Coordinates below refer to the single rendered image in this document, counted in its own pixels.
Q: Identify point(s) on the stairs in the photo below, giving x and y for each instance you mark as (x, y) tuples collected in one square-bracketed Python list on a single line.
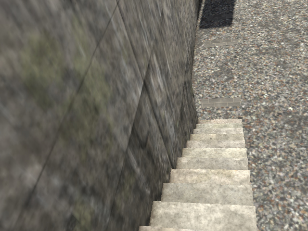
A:
[(210, 189)]

